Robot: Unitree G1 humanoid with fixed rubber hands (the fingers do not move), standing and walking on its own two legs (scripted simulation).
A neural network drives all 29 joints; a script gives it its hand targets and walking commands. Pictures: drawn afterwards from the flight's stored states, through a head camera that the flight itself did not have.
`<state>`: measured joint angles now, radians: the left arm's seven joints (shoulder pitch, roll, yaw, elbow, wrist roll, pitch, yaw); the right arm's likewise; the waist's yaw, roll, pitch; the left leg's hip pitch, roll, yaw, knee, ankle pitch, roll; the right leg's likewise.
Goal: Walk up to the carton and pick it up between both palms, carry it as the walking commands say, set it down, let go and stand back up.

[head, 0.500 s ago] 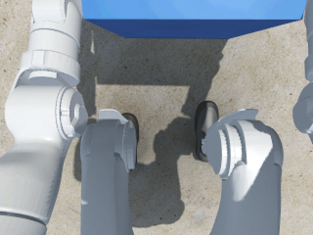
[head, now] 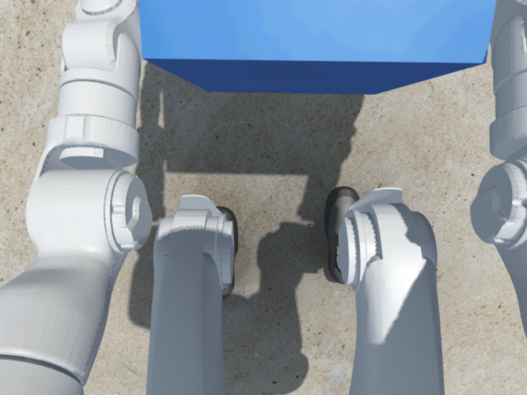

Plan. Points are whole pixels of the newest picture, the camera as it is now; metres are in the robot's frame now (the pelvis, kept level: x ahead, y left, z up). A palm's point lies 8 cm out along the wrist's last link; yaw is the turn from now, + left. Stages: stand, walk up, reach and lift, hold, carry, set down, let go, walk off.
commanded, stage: reach and lift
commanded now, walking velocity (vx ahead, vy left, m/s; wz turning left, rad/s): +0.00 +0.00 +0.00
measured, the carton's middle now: out of the picture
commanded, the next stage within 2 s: none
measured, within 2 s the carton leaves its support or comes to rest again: neither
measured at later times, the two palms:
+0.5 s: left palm out of the picture +0.56 +0.14 -0.07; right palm out of the picture +0.54 -0.25 -0.08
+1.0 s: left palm out of the picture +0.55 +0.14 +0.00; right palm out of the picture +0.52 -0.25 +0.00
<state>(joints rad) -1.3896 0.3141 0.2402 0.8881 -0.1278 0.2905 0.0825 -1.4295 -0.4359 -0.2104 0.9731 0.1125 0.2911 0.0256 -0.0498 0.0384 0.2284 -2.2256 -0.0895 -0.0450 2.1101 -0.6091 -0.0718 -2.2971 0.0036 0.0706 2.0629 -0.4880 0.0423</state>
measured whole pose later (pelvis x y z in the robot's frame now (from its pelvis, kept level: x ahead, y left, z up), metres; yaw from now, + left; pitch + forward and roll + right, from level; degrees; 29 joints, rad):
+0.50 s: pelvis +0.00 -0.01 +0.04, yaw +1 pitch +46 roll +3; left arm -1.31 0.25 0.37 0.75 -0.03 0.38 0.01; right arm -1.34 -0.37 -0.31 0.82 0.00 0.39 0.06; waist -0.04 0.04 0.08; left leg -2.19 -0.10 -0.06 1.94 -0.57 -0.08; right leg -2.26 0.03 0.08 1.90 -0.46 0.04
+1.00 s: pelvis +0.00 -0.01 +0.09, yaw +0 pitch +48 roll +3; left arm -1.20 0.19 0.43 0.68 0.04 0.43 -0.03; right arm -1.23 -0.30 -0.38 0.73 -0.07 0.44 0.09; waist -0.03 0.03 -0.04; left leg -2.06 -0.10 -0.07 1.75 -0.52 -0.08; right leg -2.13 0.05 0.09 1.71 -0.42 0.05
